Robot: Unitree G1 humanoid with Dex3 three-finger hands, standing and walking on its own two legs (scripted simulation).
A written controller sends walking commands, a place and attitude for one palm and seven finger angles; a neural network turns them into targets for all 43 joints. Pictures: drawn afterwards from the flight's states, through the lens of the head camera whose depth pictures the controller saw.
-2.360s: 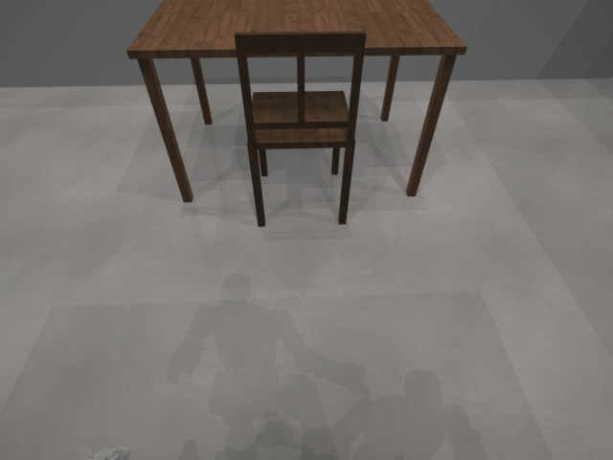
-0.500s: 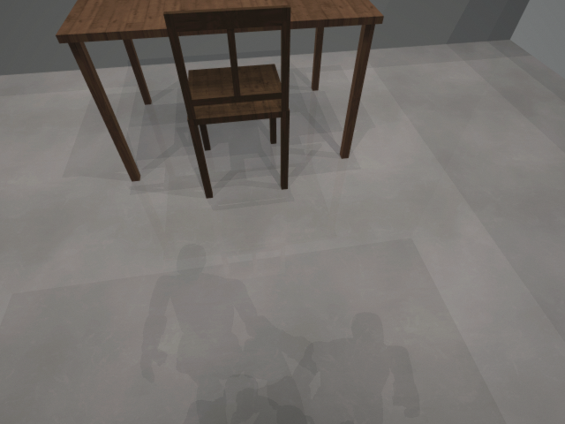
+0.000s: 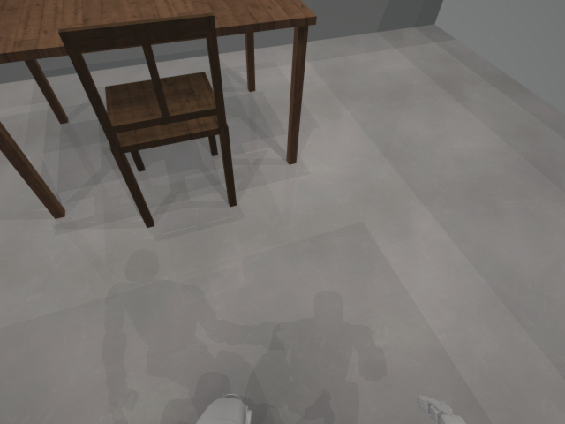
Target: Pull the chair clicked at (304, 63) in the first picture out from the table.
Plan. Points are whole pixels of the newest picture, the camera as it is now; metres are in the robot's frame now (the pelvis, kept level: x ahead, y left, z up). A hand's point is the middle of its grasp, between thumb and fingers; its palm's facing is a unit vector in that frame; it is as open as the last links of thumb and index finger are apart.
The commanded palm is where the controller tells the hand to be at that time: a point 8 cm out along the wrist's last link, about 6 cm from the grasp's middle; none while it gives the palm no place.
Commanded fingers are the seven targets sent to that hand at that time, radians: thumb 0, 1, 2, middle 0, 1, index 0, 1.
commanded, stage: walk to a spot facing it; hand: left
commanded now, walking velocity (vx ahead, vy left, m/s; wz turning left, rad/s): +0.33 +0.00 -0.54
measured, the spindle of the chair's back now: (156, 82) +0.98 +0.53 -0.11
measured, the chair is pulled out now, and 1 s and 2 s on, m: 0.00 0.00 0.00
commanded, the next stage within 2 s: turn to face it in 1.46 s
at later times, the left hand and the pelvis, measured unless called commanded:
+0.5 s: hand (221, 283) +0.37 +0.18 -0.16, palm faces -0.35 -0.92 -0.16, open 7.4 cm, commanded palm none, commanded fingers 0.00 0.90 0.90 -0.20 -0.30 -0.20 -0.30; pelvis +0.19 +0.04 +0.00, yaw -19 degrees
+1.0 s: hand (259, 233) +0.51 +0.12 -0.16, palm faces -0.43 -0.87 -0.25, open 7.3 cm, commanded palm none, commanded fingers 0.00 0.90 0.90 -0.20 -0.30 -0.20 -0.30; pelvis +0.39 -0.05 +0.00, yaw -31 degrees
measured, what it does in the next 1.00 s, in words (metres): walks ahead, turning right: left foot, then right foot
